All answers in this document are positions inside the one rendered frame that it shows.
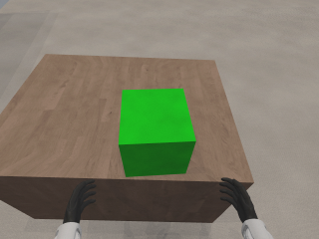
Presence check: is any carton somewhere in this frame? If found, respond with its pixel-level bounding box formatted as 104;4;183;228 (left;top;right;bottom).
119;89;196;177

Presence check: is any right robot forearm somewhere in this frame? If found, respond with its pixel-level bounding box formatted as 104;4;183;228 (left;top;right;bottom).
241;218;274;239

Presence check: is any robot right hand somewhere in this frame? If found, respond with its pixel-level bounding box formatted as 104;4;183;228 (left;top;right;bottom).
219;177;258;223

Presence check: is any robot left hand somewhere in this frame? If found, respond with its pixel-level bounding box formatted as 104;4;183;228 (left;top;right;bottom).
63;179;97;224

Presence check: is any pedestal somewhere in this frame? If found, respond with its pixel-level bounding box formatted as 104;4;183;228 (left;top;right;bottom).
0;54;254;223

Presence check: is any left robot forearm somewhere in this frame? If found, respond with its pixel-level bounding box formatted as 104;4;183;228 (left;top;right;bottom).
54;222;82;239

